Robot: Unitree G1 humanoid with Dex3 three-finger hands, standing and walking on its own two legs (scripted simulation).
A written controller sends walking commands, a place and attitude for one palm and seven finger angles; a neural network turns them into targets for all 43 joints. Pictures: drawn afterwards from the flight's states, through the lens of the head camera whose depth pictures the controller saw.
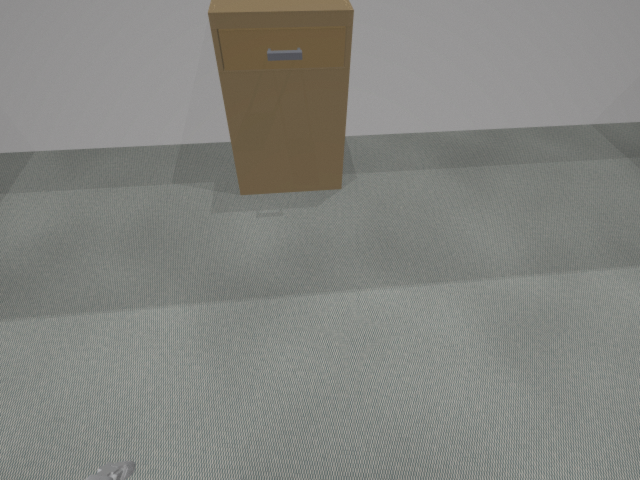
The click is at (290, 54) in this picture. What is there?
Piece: drawer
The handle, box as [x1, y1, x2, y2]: [267, 48, 301, 60]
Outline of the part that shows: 267,51 268,60 301,59 301,50 299,48 297,48 296,50 271,51 270,48 268,48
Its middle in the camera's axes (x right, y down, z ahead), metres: -0.13 -0.67 +1.39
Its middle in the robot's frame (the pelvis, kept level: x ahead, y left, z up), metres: +1.48 +0.21 -0.09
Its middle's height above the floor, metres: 0.68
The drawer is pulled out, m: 0.00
